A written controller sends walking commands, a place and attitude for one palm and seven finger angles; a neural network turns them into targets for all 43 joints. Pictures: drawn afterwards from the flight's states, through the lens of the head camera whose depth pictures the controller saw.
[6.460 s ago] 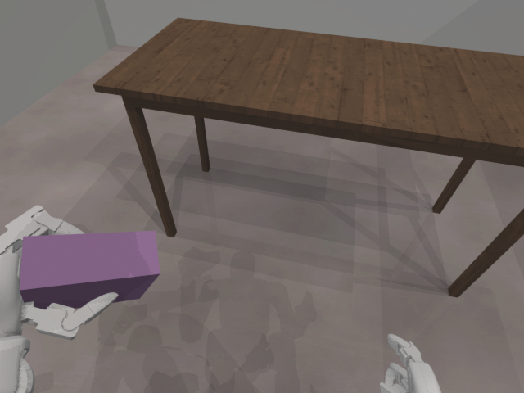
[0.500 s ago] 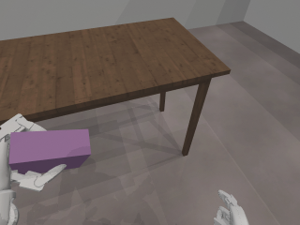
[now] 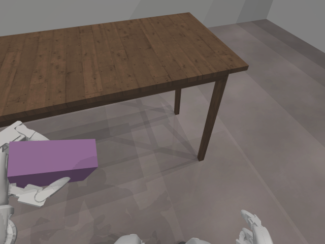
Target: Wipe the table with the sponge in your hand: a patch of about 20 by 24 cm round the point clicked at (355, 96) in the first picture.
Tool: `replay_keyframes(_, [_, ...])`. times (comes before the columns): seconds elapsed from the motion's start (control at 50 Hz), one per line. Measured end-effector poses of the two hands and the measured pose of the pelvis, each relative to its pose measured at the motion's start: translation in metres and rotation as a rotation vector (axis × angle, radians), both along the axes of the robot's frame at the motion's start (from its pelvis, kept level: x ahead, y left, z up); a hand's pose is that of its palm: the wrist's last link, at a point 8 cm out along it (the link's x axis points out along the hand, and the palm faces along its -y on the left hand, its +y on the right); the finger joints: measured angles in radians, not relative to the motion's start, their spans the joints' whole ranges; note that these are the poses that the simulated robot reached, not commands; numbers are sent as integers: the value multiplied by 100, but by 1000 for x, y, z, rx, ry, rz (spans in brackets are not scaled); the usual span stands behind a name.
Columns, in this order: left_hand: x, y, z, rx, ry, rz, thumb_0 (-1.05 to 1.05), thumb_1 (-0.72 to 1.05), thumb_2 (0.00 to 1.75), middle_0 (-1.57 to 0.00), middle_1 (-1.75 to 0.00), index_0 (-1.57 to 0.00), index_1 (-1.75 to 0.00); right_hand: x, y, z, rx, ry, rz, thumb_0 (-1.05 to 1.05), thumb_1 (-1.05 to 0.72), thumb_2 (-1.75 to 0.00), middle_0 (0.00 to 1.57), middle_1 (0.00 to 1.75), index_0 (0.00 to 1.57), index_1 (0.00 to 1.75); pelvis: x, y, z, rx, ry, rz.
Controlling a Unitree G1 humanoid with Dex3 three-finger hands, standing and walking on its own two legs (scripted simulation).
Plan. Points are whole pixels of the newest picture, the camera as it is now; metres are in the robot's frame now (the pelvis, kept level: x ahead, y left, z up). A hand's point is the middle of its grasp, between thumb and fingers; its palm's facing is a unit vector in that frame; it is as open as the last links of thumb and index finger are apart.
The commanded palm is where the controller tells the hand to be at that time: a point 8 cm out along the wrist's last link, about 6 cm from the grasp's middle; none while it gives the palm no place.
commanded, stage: come to a stop and stand still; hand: left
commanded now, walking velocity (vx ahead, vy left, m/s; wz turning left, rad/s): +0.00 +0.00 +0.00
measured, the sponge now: (66, 163) +0.22 +0.20 +0.15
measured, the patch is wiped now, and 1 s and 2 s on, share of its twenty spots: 0.00 0.00 0.00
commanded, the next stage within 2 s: look again from close up in 0.98 s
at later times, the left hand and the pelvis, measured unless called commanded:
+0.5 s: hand (30, 186) +0.17 +0.23 +0.17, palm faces +0.41 -0.82 -0.40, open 9.5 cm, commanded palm +0.11 +0.27 +0.19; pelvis -0.05 -0.01 +0.01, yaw +1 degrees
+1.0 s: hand (19, 201) +0.15 +0.24 +0.17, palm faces +0.37 -0.84 -0.39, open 9.5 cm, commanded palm +0.10 +0.28 +0.19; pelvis -0.07 +0.00 +0.01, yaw -1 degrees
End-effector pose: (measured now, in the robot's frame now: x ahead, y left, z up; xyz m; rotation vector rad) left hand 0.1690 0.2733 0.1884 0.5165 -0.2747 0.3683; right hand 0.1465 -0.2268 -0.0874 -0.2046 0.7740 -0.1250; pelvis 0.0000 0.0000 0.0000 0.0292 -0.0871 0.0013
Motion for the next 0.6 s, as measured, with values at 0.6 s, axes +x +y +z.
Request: replay_keyframes(0.6, [-46, -13, 0, -35, 41, -48, -1, -45, 100, -82, -133, -81, -133, -53, -16, 14, -2, -6, -36, 2, -90, -90, 21, 30, 20, 30, -52, -8, 11, -42, 58, 8])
